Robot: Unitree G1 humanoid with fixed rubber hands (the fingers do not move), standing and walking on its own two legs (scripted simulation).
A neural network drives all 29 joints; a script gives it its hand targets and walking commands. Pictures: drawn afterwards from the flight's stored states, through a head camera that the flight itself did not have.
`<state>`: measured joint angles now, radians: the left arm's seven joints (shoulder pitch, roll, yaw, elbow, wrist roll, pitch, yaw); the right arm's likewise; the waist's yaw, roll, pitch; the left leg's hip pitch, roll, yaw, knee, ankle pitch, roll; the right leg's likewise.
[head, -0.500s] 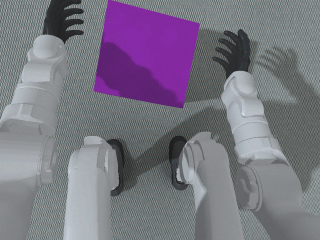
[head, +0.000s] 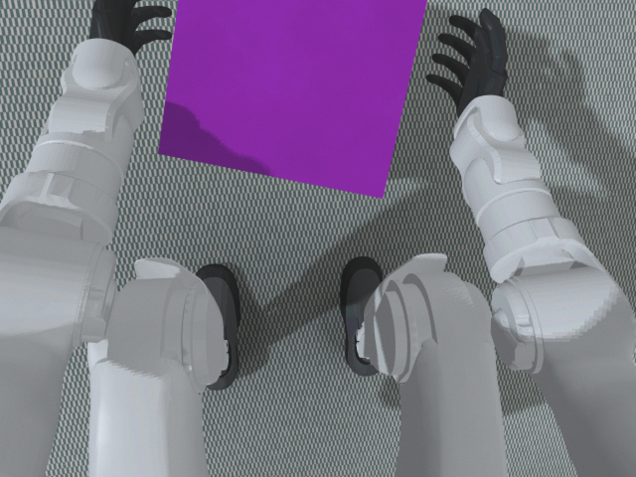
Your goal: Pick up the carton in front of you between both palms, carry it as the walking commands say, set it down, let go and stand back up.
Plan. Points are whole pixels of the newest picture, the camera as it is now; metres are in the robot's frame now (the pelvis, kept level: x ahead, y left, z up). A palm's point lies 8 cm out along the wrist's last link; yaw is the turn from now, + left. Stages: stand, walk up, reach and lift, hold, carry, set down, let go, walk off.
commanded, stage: reach and lift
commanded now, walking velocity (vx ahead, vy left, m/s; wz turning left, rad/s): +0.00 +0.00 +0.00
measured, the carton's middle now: (287, 93) +0.50 +0.02 -0.25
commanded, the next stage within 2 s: none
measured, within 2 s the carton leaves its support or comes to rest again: leaves its support in 0.60 s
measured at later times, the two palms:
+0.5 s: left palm (141, 39) +0.52 +0.17 -0.17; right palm (445, 79) +0.51 -0.13 -0.16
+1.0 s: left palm (9, 7) +0.48 +0.18 +0.00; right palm (541, 57) +0.48 -0.12 +0.01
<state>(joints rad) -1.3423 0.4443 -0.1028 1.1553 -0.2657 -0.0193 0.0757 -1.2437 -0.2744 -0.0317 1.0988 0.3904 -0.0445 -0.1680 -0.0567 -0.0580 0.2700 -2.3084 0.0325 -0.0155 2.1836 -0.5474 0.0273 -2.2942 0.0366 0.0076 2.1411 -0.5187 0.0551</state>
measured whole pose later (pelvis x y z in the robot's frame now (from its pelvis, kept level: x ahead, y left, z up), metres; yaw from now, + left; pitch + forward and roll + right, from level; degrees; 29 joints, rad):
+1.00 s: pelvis +0.00 -0.01 +0.07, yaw +5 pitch +39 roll -2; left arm -1.10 0.13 0.29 0.95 0.13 0.25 0.05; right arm -0.97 0.03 -0.49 0.75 -0.08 0.23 -0.14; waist -0.03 -0.02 -0.11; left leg -2.12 -0.06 -0.05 1.94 -0.50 -0.02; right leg -2.09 0.09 0.05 1.94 -0.54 0.06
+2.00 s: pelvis +0.09 -0.01 +0.34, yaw +7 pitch +18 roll +0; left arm -0.39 -0.10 0.28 0.58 0.18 0.32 0.05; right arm -0.39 0.15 -0.35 0.56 -0.17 0.30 -0.06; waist -0.01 -0.02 -0.19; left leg -0.89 -0.04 -0.06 0.96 -0.39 -0.01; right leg -0.87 0.05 0.07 0.97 -0.41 0.02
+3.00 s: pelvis +0.10 -0.01 +0.41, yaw +7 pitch -4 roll +0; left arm -0.30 -0.16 0.27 0.35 0.31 0.65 0.00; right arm -0.34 0.17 -0.31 0.38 -0.31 0.62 0.00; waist 0.00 -0.01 0.01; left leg -0.14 -0.02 -0.07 0.41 -0.19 -0.01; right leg -0.12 0.02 0.09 0.42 -0.22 0.00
